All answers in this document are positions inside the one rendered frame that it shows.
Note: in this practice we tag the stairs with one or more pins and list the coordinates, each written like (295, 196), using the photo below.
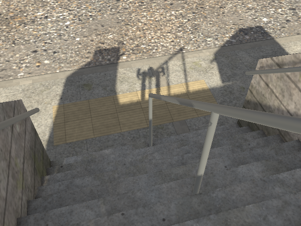
(250, 179)

